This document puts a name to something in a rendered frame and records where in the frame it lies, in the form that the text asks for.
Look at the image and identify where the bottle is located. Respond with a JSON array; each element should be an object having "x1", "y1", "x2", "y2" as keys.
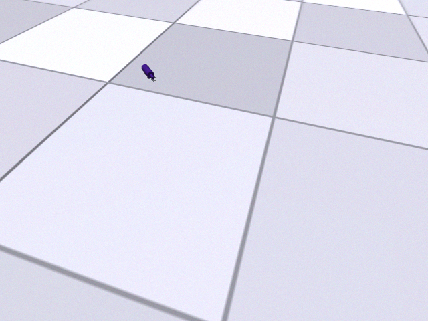
[{"x1": 142, "y1": 64, "x2": 154, "y2": 79}]

